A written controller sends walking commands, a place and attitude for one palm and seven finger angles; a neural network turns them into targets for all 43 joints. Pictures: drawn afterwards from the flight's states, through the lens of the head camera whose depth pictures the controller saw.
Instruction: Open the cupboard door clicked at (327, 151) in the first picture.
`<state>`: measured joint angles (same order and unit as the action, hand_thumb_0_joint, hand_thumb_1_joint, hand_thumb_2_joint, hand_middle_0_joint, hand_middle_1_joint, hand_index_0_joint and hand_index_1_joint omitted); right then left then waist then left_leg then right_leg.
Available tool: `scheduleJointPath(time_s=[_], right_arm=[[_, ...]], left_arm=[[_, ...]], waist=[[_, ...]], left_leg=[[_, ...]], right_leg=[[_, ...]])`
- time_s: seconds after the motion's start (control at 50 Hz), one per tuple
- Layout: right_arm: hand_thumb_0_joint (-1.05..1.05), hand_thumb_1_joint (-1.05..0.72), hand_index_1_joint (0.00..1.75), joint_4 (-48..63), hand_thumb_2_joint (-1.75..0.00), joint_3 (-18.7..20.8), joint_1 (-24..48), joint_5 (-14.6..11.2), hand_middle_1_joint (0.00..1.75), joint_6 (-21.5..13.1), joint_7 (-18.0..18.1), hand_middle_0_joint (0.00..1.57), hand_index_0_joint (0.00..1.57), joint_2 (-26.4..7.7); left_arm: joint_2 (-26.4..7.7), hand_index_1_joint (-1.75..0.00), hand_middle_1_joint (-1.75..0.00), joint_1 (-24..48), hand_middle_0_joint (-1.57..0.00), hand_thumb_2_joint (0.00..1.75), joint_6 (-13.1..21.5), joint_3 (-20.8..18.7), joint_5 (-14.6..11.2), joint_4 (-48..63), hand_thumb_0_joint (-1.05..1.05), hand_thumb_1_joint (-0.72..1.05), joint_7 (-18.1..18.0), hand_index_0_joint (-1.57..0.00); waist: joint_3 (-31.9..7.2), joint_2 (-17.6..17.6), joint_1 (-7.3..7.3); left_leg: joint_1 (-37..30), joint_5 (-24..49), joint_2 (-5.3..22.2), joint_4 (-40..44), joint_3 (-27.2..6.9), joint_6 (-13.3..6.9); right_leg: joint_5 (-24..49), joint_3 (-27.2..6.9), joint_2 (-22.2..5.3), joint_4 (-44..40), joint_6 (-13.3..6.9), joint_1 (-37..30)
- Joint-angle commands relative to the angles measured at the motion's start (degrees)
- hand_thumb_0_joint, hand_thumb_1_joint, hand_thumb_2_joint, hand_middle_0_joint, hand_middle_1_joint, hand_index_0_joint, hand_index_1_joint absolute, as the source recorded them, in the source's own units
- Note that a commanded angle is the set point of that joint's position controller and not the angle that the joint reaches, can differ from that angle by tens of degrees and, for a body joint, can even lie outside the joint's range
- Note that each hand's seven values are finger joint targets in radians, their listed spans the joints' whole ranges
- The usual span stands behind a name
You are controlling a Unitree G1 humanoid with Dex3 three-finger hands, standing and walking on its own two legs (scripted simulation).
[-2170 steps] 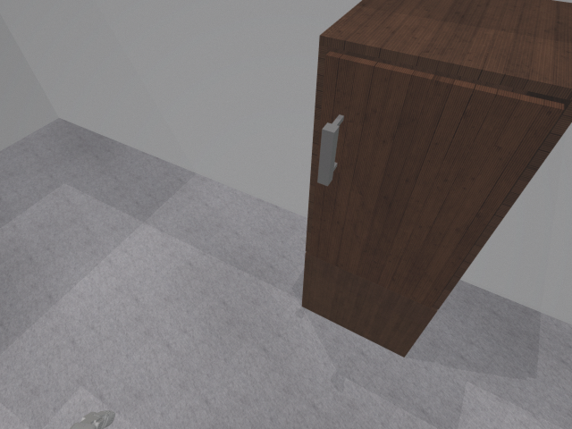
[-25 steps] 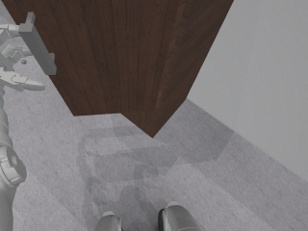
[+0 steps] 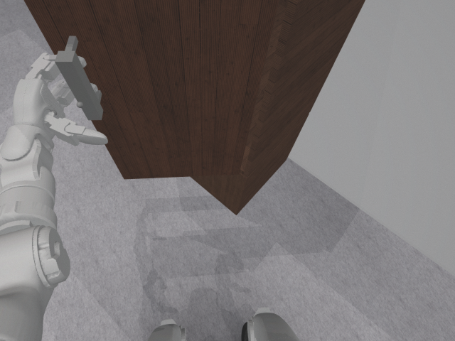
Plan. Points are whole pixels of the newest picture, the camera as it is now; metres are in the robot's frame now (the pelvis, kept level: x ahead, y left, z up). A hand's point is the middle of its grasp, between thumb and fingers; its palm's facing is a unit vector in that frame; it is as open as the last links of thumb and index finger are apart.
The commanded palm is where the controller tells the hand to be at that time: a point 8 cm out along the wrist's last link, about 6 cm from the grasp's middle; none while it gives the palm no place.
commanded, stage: slide the fingers in behind the handle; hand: left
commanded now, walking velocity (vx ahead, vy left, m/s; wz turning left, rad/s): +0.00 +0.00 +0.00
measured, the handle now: (84, 80) +0.55 +0.22 +0.10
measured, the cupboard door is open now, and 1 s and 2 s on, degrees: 46 46 62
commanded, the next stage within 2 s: close the thumb around the handle in 0.64 s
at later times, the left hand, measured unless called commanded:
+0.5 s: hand (89, 103) +0.49 +0.21 +0.10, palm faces +0.00 -1.00 -0.01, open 14.0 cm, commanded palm +0.47 +0.25 +0.10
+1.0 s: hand (89, 101) +0.50 +0.21 +0.09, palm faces +0.01 -1.00 +0.00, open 12.0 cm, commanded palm +0.47 +0.25 +0.10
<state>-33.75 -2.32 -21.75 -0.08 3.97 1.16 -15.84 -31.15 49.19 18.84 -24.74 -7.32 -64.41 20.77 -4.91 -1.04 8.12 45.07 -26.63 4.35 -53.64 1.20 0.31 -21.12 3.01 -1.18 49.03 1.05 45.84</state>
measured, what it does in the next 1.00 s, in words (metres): stands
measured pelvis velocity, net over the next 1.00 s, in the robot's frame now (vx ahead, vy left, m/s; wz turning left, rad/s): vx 0.00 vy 0.00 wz -0.01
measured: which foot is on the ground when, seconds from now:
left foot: down 0.00-1.00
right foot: down 0.00-1.00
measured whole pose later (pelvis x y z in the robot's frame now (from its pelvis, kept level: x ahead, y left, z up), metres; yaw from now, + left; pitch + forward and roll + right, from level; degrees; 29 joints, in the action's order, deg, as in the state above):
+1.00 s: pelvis +0.00 +0.00 +0.00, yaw +0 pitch +19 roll -2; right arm -34.7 -2.2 -23.4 0.3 3.0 1.0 -15.7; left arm -31.1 50.9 19.4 -25.0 -6.4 -65.8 18.3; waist -4.8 -1.2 9.0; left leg 46.3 -26.4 4.4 -53.8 1.6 0.2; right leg -20.8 2.4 -1.0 49.3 1.1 47.4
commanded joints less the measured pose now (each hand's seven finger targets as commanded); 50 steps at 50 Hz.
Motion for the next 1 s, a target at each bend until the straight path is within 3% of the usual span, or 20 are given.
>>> scheduleJointPath(time_s=[0.0, 0.12, 0.16, 0.24, 0.26, 0.3, 0.34, 0.42, 0.48, 0.56, 0.6, 0.64, 0.68, 0.72, 0.78, 0.82, 0.86, 0.88, 0.92, 0.98], right_arm=[[0.00, -0.90, 0.30, 2.8, -0.90, 4.0, -9.2, 0.3, 0.30, -1.3, 0.8, 0.20, 0.20, -9.8], [0.00, -0.90, 0.30, 3.1, -0.90, 4.0, -9.0, 0.3, 0.30, -1.5, 0.7, 0.20, 0.20, -9.7], [0.00, -0.90, 0.30, 3.1, -0.90, 4.0, -8.7, 0.3, 0.30, -1.6, 0.5, 0.20, 0.20, -9.4], [0.00, -0.90, 0.30, 2.8, -0.90, 4.0, -9.0, 0.2, 0.30, -1.7, 0.7, 0.20, 0.20, -9.6], [0.00, -0.90, 0.30, 2.6, -0.90, 4.0, -9.2, 0.2, 0.30, -1.7, 0.9, 0.20, 0.20, -9.8], [0.00, -0.90, 0.30, 2.7, -0.90, 3.9, -9.3, 0.3, 0.30, -1.9, 1.0, 0.20, 0.20, -9.8], [0.00, -0.90, 0.30, 2.6, -0.90, 3.8, -9.2, 0.3, 0.30, -2.2, 0.9, 0.20, 0.20, -9.6], [0.00, -0.90, 0.30, 2.2, -0.90, 4.0, -9.6, 0.3, 0.30, -2.2, 1.0, 0.20, 0.20, -9.7], [0.00, -0.90, 0.30, 1.9, -0.90, 3.9, -10.0, 0.3, 0.30, -2.3, 1.1, 0.20, 0.20, -10.1], [0.00, -0.90, 0.30, 2.0, -0.90, 4.0, -10.2, 0.5, 0.30, -2.3, 0.9, 0.20, 0.20, -10.0], [0.00, -0.90, 0.30, 1.9, -0.90, 4.1, -10.4, 0.5, 0.30, -2.2, 0.9, 0.20, 0.20, -10.0], [0.00, -0.90, 0.30, 2.0, -0.90, 3.9, -10.1, 0.4, 0.30, -2.2, 0.8, 0.20, 0.20, -10.1], [0.00, -0.90, 0.30, 2.1, -0.90, 3.9, -10.4, 0.6, 0.30, -2.2, 1.0, 0.20, 0.20, -10.2], [0.00, -0.90, 0.30, 2.1, -0.90, 4.0, -10.3, 0.5, 0.30, -2.4, 0.9, 0.20, 0.20, -9.9], [0.00, -0.90, 0.30, 2.0, -0.90, 3.9, -10.6, 0.6, 0.30, -2.3, 0.9, 0.20, 0.20, -10.2], [0.00, -0.90, 0.30, 2.1, -0.90, 3.9, -10.3, 0.5, 0.30, -2.3, 0.8, 0.20, 0.20, -9.9], [0.00, -0.90, 0.30, 1.9, -0.90, 4.0, -10.7, 0.6, 0.30, -2.2, 0.7, 0.20, 0.20, -10.0], [0.00, -0.90, 0.30, 2.0, -0.90, 4.2, -11.0, 0.7, 0.30, -2.3, 0.7, 0.20, 0.20, -10.1], [0.00, -0.90, 0.30, 2.1, -0.90, 4.3, -10.9, 0.7, 0.30, -2.2, 0.6, 0.20, 0.20, -10.0], [0.00, -0.90, 0.30, 2.3, -0.90, 4.0, -10.6, 0.7, 0.30, -1.9, 0.5, 0.20, 0.20, -9.9]], left_arm=[[-14.8, -1.20, -1.20, 25.3, -0.30, 0.30, 3.7, -1.4, -0.8, 12.7, 0.00, -0.50, -1.5, -0.30], [-15.7, -1.20, -1.20, 24.0, -0.30, 0.30, 4.0, -2.6, -0.6, 12.5, 0.00, -0.50, -2.3, -0.30], [-13.3, -1.20, -1.20, 25.2, -0.30, 0.30, 4.2, -0.4, -0.5, 13.4, 0.00, -0.50, -2.4, -0.30], [-13.6, -1.20, -1.20, 25.7, -0.30, 0.30, 3.8, -0.7, -0.4, 10.6, 0.00, -0.50, -2.7, -0.30], [-15.5, -1.20, -1.20, 25.3, -0.30, 0.30, 3.6, -2.1, -0.2, 9.8, 0.00, -0.50, -2.9, -0.30], [-17.4, -1.20, -1.20, 27.3, -0.30, 0.30, 4.5, -3.0, 0.2, 11.8, 0.00, -0.50, -2.9, -0.30], [-16.0, -1.20, -1.20, 26.9, -0.30, 0.30, 5.0, -1.8, 0.3, 11.9, 0.00, -0.50, -2.6, -0.30], [-14.5, -1.20, -1.20, 26.5, -0.30, 0.30, 4.7, -0.9, -0.3, 10.7, 0.00, -0.50, -2.0, -0.30], [-14.3, -1.20, -1.20, 27.7, -0.30, 0.30, 4.0, -0.6, -0.5, 9.3, 0.00, -0.50, -2.0, -0.30], [-15.7, -1.20, -1.20, 26.9, -0.30, 0.30, 4.2, -1.9, 0.0, 10.8, 0.00, -0.50, -2.5, -0.30], [-15.0, -1.20, -1.20, 26.7, -0.30, 0.30, 4.4, -1.6, -0.1, 9.9, 0.00, -0.50, -2.7, -0.30], [-14.7, -1.20, -1.20, 27.6, -0.30, 0.30, 4.0, -0.9, 0.1, 9.4, 0.00, -0.50, -2.8, -0.30], [-16.9, -1.20, -1.20, 28.0, -0.30, 0.30, 4.2, -2.5, 0.4, 9.7, 0.00, -0.50, -3.1, -0.30], [-15.2, -1.20, -1.20, 28.4, -0.30, 0.30, 4.5, -1.2, 0.5, 10.6, 0.00, -0.50, -3.0, -0.30], [-16.8, -1.22, -1.22, 27.3, -0.31, 0.37, 4.5, -2.7, 0.1, 9.6, 0.00, -0.33, -3.0, -0.31], [-14.2, -1.23, -1.23, 28.0, -0.32, 0.42, 4.2, -0.3, 0.5, 10.1, 0.00, -0.22, -2.8, -0.32], [-14.7, -1.24, -1.24, 28.6, -0.33, 0.47, 4.2, -0.8, 0.3, 10.8, 0.00, -0.11, -2.9, -0.33], [-14.9, -1.25, -1.25, 27.9, -0.33, 0.49, 4.4, -1.4, 0.0, 11.3, 0.00, -0.05, -2.9, -0.33], [-15.0, -1.26, -1.26, 26.0, -0.34, 0.54, 4.2, -2.2, -0.4, 11.5, 0.00, 0.06, -2.6, -0.34], [-14.0, -1.28, -1.28, 25.2, -0.35, 0.61, 3.7, -1.3, -0.5, 10.7, 0.00, 0.23, -2.4, -0.35]], waist=[[-25.6, -5.5, 0.65], [-26.6, -4.7, 0.01], [-25.5, -5.9, 0.50], [-23.7, -4.0, 1.14], [-23.2, -2.5, 1.06], [-26.0, -5.1, 0.65], [-26.4, -6.3, 0.71], [-26.1, -5.7, 1.05], [-23.3, -4.6, 1.87], [-26.3, -6.2, 0.70], [-25.6, -4.2, 1.29], [-23.6, -5.3, 1.51], [-24.6, -5.4, 1.17], [-26.2, -6.0, 1.41], [-25.7, -4.6, 1.16], [-25.6, -7.0, 1.64], [-26.5, -7.7, 1.50], [-27.1, -5.6, 1.43], [-28.7, -6.2, 0.77], [-25.1, -6.0, 0.95]], left_leg=[[-14.8, 25.3, -3.0, 5.8, -2.1, -1.4], [-12.3, 23.6, -3.4, 5.9, -1.2, -1.6], [-12.8, 22.6, -3.3, 6.2, -1.2, -1.6], [-10.4, 19.5, -3.6, 6.3, -1.0, -1.8], [-9.3, 18.6, -3.5, 6.3, -0.9, -2.0], [-10.7, 19.6, -3.6, 6.2, -1.1, -1.9], [-11.8, 20.8, -3.5, 6.0, -1.2, -1.7], [-12.3, 20.5, -3.4, 6.1, -1.4, -1.7], [-11.2, 19.2, -3.3, 6.3, -1.5, -1.9], [-12.5, 21.0, -3.3, 6.2, -1.5, -1.6], [-12.2, 20.7, -3.1, 6.0, -1.7, -1.7], [-10.8, 18.6, -3.3, 6.3, -1.5, -1.7], [-11.1, 19.5, -3.3, 6.1, -1.7, -1.8], [-12.5, 20.7, -3.3, 5.8, -1.7, -1.6], [-11.6, 21.1, -3.2, 5.7, -1.8, -1.7], [-13.2, 21.8, -3.1, 5.8, -1.8, -1.5], [-14.2, 22.7, -3.0, 5.7, -2.0, -1.3], [-14.7, 24.1, -2.9, 5.4, -2.3, -1.5], [-14.9, 25.7, -3.0, 5.2, -1.8, -1.4], [-13.1, 24.6, -3.1, 5.6, -1.6, -1.6]], right_leg=[[21.5, -0.4, 3.4, -3.2, -1.9, -13.5], [22.7, -1.1, 3.3, -3.3, -1.9, -16.6], [21.4, -0.9, 3.3, -3.5, -1.8, -15.4], [19.8, -1.4, 3.2, -4.2, -1.7, -15.5], [19.4, -1.6, 3.1, -4.4, -1.6, -15.9], [20.0, -1.8, 3.1, -3.8, -1.7, -16.5], [20.2, -1.5, 3.2, -3.6, -1.9, -15.6], [19.5, -1.3, 3.3, -3.8, -1.8, -14.7], [17.8, -1.0, 3.4, -4.1, -1.9, -13.1], [19.1, -1.1, 3.3, -3.8, -1.9, -14.4], [18.7, -0.9, 3.4, -3.8, -1.7, -13.4], [17.0, -1.0, 3.3, -4.1, -1.8, -12.7], [17.7, -1.1, 3.4, -3.6, -2.0, -13.5], [18.4, -1.1, 3.3, -3.5, -1.8, -13.0], [19.2, -1.1, 3.5, -3.3, -1.9, -14.0], [18.9, -0.7, 3.4, -3.3, -1.9, -12.0], [19.0, -0.7, 3.4, -3.3, -1.9, -11.9], [19.9, -0.5, 3.7, -3.1, -2.0, -12.3], [22.1, -0.7, 3.6, -3.0, -1.9, -13.8], [21.8, -0.6, 3.6, -3.2, -2.1, -13.6]])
